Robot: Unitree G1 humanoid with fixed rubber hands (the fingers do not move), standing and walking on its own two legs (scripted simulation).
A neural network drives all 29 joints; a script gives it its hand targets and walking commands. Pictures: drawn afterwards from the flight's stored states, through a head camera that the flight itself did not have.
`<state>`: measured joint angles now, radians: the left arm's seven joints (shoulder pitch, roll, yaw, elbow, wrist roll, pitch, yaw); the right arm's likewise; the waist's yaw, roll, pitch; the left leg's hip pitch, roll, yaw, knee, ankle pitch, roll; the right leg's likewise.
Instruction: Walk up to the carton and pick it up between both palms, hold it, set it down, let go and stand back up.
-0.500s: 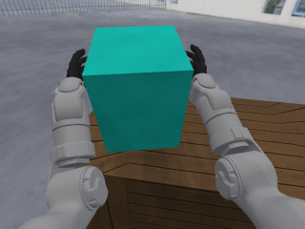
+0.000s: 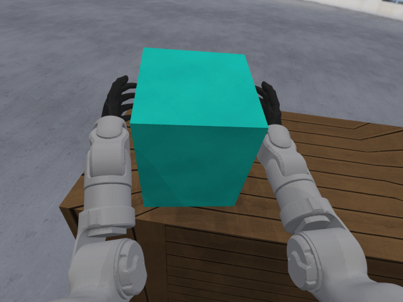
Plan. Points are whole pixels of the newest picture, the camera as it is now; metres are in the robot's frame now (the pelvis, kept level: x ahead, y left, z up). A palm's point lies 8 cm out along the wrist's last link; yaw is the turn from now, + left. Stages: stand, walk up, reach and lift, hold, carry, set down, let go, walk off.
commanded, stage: set down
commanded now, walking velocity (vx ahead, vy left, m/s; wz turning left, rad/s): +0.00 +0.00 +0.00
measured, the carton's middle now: (192, 133) +0.42 -0.02 +0.17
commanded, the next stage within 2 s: none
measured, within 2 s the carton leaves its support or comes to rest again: neither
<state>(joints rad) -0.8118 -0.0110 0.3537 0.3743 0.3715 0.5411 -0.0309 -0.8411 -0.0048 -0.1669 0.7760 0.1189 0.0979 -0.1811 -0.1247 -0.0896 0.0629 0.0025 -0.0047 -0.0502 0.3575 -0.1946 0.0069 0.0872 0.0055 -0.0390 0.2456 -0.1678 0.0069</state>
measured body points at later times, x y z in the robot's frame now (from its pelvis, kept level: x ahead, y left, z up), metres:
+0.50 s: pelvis +0.00 +0.00 +0.00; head -0.03 +0.03 +0.45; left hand +0.43 +0.13 +0.19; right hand +0.40 -0.16 +0.19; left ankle +0.01 +0.11 -0.75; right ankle -0.01 -0.12 -0.75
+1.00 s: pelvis +0.01 +0.00 +0.00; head -0.01 +0.03 +0.45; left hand +0.45 +0.13 +0.15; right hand +0.42 -0.16 +0.16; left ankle +0.01 +0.11 -0.75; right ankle -0.01 -0.12 -0.75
